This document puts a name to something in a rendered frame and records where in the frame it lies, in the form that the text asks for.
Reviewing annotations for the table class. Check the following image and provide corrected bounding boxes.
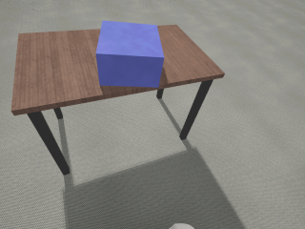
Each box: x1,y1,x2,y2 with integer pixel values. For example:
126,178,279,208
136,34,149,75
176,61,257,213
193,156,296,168
10,25,225,176

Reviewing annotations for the carton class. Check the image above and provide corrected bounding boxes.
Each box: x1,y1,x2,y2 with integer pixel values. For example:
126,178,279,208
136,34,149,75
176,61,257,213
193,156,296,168
95,20,165,88

